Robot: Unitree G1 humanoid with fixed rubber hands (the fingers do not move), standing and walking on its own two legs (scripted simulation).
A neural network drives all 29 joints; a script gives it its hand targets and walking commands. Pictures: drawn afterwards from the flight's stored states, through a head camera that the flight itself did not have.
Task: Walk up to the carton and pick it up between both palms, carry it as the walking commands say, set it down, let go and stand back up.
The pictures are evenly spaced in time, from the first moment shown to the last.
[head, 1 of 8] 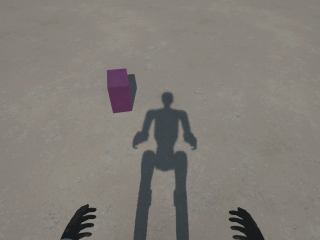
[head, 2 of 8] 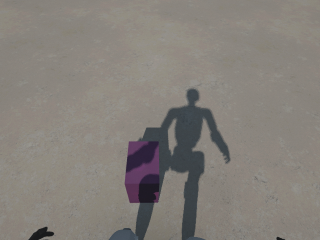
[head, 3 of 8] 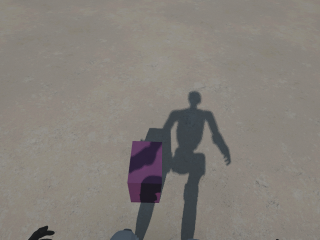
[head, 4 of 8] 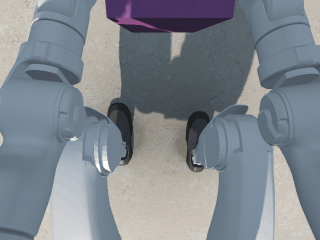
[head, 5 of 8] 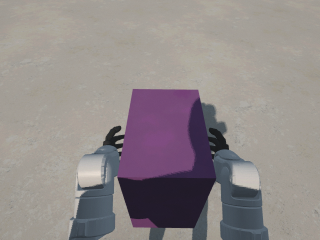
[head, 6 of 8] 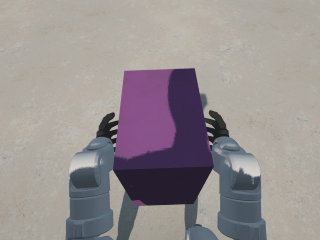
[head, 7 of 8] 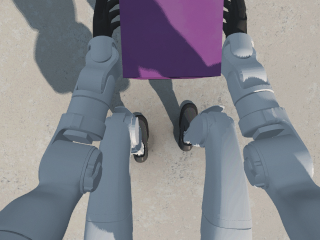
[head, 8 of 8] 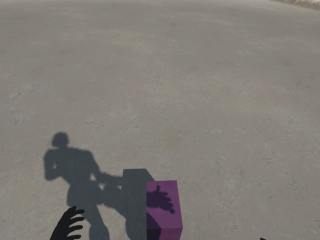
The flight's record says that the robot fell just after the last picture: no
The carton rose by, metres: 0.66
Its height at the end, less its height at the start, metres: +0.00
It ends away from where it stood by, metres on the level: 1.18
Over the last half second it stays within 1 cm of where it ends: yes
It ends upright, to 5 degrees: yes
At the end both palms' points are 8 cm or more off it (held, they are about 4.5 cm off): yes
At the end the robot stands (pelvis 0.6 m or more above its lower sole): yes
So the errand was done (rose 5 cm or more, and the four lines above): yes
